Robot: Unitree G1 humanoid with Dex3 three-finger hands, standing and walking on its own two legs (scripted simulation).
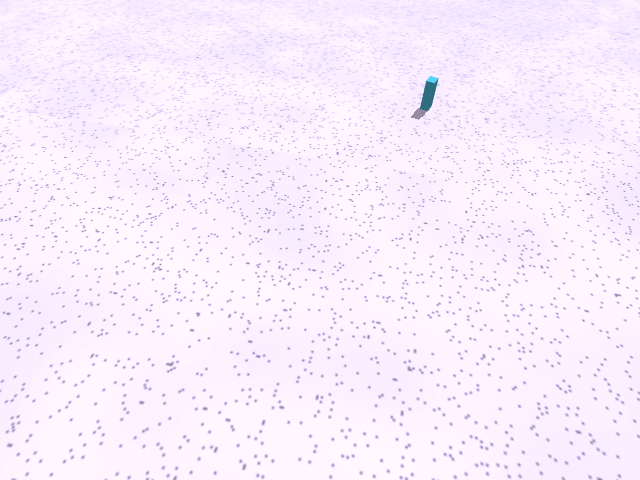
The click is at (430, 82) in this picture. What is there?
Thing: carton on end
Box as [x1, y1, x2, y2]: [420, 76, 438, 110]
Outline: 430,76 426,81 420,108 427,110 431,105 438,78
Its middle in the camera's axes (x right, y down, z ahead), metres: +0.62 -0.83 +2.23
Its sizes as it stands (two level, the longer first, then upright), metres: 0.065 0.048 0.170
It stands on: the floor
